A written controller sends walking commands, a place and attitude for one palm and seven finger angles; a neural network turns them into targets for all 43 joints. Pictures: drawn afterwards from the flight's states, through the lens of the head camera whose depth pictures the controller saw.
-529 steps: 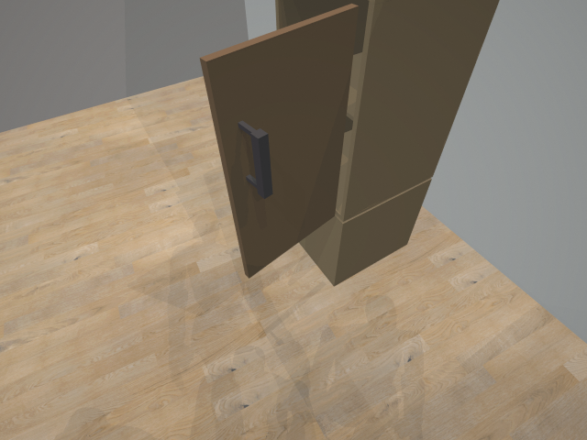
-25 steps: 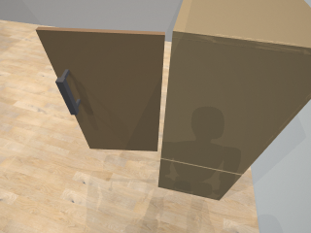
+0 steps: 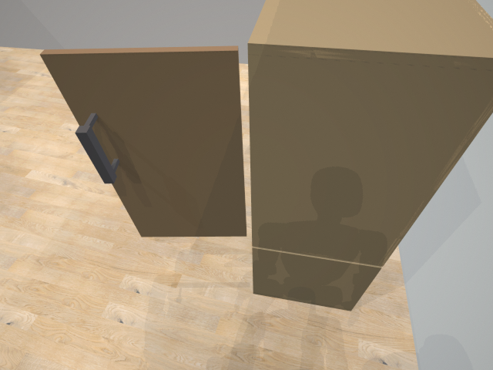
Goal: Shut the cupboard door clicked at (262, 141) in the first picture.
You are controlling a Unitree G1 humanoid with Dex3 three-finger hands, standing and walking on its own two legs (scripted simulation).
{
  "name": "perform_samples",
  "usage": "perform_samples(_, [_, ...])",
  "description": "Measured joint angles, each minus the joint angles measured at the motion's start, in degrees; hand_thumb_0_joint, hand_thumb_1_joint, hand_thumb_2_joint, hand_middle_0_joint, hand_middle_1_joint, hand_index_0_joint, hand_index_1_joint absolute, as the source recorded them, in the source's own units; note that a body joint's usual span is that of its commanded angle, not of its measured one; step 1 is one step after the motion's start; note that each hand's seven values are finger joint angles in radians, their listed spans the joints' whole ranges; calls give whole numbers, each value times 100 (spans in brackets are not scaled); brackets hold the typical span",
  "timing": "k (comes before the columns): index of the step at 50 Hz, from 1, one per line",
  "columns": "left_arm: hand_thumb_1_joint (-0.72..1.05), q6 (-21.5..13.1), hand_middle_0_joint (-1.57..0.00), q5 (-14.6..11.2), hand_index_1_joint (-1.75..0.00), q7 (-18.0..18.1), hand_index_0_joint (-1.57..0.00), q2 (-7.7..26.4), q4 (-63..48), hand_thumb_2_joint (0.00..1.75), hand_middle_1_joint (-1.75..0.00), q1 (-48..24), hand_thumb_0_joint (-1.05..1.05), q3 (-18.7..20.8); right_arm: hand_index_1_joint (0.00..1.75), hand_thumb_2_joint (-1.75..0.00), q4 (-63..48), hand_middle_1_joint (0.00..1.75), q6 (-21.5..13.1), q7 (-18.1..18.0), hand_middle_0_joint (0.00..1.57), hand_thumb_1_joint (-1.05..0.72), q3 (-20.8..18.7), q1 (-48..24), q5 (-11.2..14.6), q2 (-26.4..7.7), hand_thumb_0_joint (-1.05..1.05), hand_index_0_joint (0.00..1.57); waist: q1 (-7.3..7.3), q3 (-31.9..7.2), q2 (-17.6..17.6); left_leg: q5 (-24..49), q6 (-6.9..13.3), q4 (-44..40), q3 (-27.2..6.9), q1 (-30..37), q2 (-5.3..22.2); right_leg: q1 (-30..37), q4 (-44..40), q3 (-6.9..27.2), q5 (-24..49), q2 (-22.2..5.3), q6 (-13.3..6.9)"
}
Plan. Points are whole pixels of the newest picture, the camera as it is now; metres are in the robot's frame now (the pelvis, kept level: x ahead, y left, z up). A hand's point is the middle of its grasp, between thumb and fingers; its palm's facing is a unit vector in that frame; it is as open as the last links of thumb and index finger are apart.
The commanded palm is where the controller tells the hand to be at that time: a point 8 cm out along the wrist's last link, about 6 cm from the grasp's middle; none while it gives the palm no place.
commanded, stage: shuffle to correct the standing spot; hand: left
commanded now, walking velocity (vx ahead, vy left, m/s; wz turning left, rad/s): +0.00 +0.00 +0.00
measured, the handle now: (101, 149) +0.51 +0.33 +0.06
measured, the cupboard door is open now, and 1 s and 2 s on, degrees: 100 100 100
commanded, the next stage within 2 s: come to a stop and stand still in 0.86 s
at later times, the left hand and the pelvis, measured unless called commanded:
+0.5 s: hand out of the picture +0.01 +0.22 -0.18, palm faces +0.03 -0.97 -0.23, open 7.3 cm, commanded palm none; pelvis +0.03 +0.03 -0.01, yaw -1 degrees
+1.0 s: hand out of the picture +0.06 +0.30 -0.19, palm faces +0.10 -0.97 -0.24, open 7.3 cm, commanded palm none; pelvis +0.07 +0.11 -0.01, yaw +1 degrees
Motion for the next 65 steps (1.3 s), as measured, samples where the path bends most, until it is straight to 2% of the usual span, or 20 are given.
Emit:
perform_samples(13, [91,-9,-20,45,-30,-28,-21,-109,95,90,-30,237,0,72,30,-90,39,30,94,0,20,-91,-78,-124,-2,-78,1,20,147,-35,-149,-243,-47,310,-100,-66,97,118,-15,-90,-108,92,-52])
perform_samples(19, [91,47,-20,88,-30,1,-21,11,56,90,-30,397,0,230,30,-90,-86,30,93,4,20,-91,-125,-206,0,-83,1,20,274,20,-394,-493,110,490,15,-30,-113,100,239,11,-346,-145,117])
perform_samples(21, [91,127,-20,91,-30,9,-21,79,48,90,-30,396,0,265,30,-90,-194,30,27,-1,20,-91,-127,-238,-14,-65,1,20,279,55,-463,-550,185,522,91,-28,-182,-67,596,30,-446,-229,47])
perform_samples(24, [91,264,-20,85,-30,27,-21,133,9,90,-30,259,1,282,30,-90,-356,30,-34,-47,20,-91,-128,-270,-24,-47,0,20,256,147,-376,-594,305,504,197,10,-193,-632,1843,-19,-1256,-174,-85])
perform_samples(26, [91,289,-20,78,-30,24,-20,143,-67,90,-30,103,1,304,30,-90,-424,30,-15,-56,20,-91,-114,-258,-46,-38,0,20,201,212,-258,-555,334,418,200,48,-211,-926,2274,-145,-1368,-143,-144])
perform_samples(28, [91,262,-20,79,-30,11,-20,135,-188,90,-30,-61,1,319,30,-90,-432,30,27,-46,20,-90,-102,-234,-66,-30,0,20,179,258,-139,-517,346,341,189,77,-247,-1051,2148,-276,-1187,-124,-159])
perform_samples(30, [91,192,-20,83,-30,5,-20,106,-332,90,-30,-187,1,325,30,-90,-411,30,77,-40,20,-91,-99,-183,-66,-43,1,20,188,265,-39,-542,342,370,181,62,-295,-986,1556,-390,-655,-103,-141])
perform_samples(32, [91,55,-20,104,-30,11,-20,102,-486,90,-30,-215,1,320,30,-90,-391,30,111,-7,20,-91,-106,-96,-25,-48,1,20,226,213,-36,-699,321,646,202,-59,-387,-776,722,-412,131,-156,-181])
perform_samples(35, [91,-83,-20,100,-30,33,-20,-20,-541,90,-30,-238,0,281,30,-90,-315,30,252,27,20,-91,-182,-110,-25,-128,1,20,190,179,170,-1422,139,2054,-125,-586,-386,-708,840,-563,-126,-186,-205])
perform_samples(38, [91,-105,-20,110,-30,55,-20,-82,-552,90,-30,-119,0,283,30,-90,-320,30,339,91,20,-91,-241,-231,-47,-161,1,20,227,108,104,-1278,8,3168,-244,-1128,-297,-555,512,-520,-75,-286,-117])
perform_samples(40, [91,-88,-20,122,-30,41,-20,-83,-522,90,-30,-42,0,290,30,-90,-403,30,335,140,20,-91,-260,-339,-44,-164,1,20,220,102,-4,-1007,-66,3329,-293,-1358,-165,-467,254,-470,72,-365,-50])
perform_samples(45, [91,-6,-20,161,-30,-39,-21,2,-448,90,-30,67,0,339,30,-90,-607,30,268,199,20,-91,-278,-567,7,-165,1,20,266,163,-292,-631,-181,2113,-244,-1290,78,-364,5,-378,183,-596,145])
perform_samples(47, [90,36,-20,171,-30,-59,-21,60,-437,90,-30,93,0,377,30,-90,-660,30,222,198,20,-91,-285,-633,23,-182,1,20,317,202,-369,-489,-186,1425,-169,-1066,70,-389,141,-343,92,-685,257])
perform_samples(49, [90,101,-20,159,-30,-62,-21,124,-436,90,-30,159,0,417,30,-90,-725,30,135,189,20,-91,-280,-638,25,-229,1,20,339,196,-369,35,-173,572,-37,-678,72,-484,503,-308,-126,-734,356])
perform_samples(51, [90,229,-20,122,-30,-36,-21,252,-394,90,-30,113,1,463,30,-90,-746,30,58,132,20,-91,-296,-652,0,-193,1,20,287,200,-428,-17,-28,649,-15,-684,30,-789,1357,-107,-765,-702,225])
perform_samples(53, [91,348,-20,103,-30,42,-21,399,-374,90,-30,-12,1,511,30,-90,-747,30,61,77,20,-91,-235,-671,-33,-53,0,20,281,255,-575,-249,48,821,28,-696,-43,-1135,2317,150,-1244,-512,92])
perform_samples(56, [91,310,-20,78,-30,57,-20,457,-346,90,-30,-176,1,503,30,-90,-669,30,20,-5,20,-91,-140,-641,-71,104,0,20,227,247,-550,-153,61,564,6,-550,-60,-1355,2788,107,-1044,-214,29])
perform_samples(61, [91,227,-20,31,-30,-37,-20,263,-419,90,-30,-317,1,369,30,-90,-542,30,31,-98,20,-93,-144,-669,-86,90,0,21,133,212,-289,46,113,189,41,-363,-56,-1035,1558,-92,-698,46,41])
perform_samples(63, [91,205,-20,41,-30,-67,-20,178,-452,90,-30,-337,1,334,30,-90,-509,30,55,-100,20,-93,-161,-667,-81,62,0,21,98,198,-211,36,91,216,80,-368,-46,-792,885,-124,-308,114,12])
perform_samples(65, [91,166,-20,68,-30,-75,-20,91,-476,90,-30,-339,0,312,30,-90,-459,30,85,-89,20,-92,-185,-648,-49,26,0,21,83,195,-119,-37,44,373,99,-420,6,-598,394,-122,153,196,-186])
